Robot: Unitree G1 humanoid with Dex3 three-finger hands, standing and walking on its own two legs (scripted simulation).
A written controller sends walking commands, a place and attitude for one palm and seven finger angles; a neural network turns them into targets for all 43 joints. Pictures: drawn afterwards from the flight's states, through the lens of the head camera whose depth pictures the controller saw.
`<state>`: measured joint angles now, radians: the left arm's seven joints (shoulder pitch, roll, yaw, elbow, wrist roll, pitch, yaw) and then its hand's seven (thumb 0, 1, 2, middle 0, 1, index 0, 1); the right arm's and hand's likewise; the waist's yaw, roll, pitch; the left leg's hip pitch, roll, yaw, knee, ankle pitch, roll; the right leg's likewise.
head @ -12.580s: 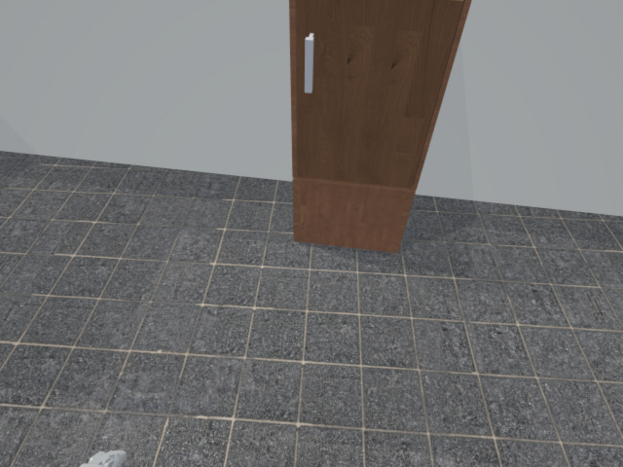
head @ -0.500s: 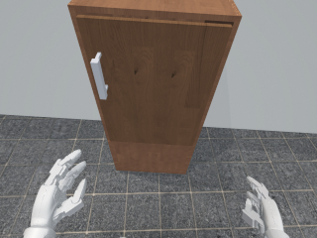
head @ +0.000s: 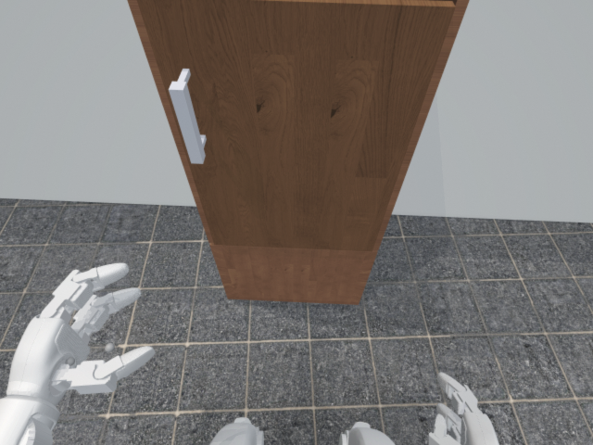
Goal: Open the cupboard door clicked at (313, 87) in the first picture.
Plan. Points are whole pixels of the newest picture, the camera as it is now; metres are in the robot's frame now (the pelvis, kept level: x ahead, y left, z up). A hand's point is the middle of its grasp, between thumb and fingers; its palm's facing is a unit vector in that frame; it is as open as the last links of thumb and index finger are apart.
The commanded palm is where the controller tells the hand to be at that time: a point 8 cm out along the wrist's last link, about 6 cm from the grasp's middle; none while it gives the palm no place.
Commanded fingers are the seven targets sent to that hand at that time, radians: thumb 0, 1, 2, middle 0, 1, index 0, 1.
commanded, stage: raise the hand with hooked fingers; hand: left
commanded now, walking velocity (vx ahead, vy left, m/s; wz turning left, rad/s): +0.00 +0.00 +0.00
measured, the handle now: (191, 118) +0.58 +0.20 +0.10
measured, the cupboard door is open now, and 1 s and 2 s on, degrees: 0 0 0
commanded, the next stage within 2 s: move the hooked fingers beside the handle in 1.26 s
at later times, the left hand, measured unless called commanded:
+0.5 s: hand (59, 304) +0.26 +0.28 +0.09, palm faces +0.03 -1.00 -0.06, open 13.7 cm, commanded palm +0.24 +0.33 +0.10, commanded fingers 0.00 -0.50 0.30 -0.30 -1.20 -0.30 -1.20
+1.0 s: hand (69, 257) +0.31 +0.28 +0.11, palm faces +0.00 -1.00 -0.03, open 13.9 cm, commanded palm +0.28 +0.33 +0.12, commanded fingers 0.00 -0.50 0.30 -0.30 -1.20 -0.30 -1.20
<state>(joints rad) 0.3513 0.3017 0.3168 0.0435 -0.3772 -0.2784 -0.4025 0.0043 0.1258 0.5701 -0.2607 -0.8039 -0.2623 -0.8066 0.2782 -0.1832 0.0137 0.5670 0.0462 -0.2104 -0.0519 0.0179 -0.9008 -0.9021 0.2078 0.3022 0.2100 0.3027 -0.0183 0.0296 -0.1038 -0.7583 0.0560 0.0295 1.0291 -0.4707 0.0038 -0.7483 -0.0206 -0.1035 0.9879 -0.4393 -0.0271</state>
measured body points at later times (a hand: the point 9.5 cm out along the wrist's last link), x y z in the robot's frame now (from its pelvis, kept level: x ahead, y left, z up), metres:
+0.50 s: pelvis +0.01 +0.02 +0.02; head +0.04 +0.03 +0.47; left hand +0.25 +0.33 +0.10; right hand +0.19 -0.21 -0.04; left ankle +0.02 +0.12 -0.67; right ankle +0.03 -0.11 -0.67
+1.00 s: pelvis +0.02 +0.01 +0.03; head +0.06 +0.01 +0.48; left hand +0.30 +0.33 +0.12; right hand +0.17 -0.25 -0.04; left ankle +0.02 +0.12 -0.67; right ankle +0.03 -0.11 -0.67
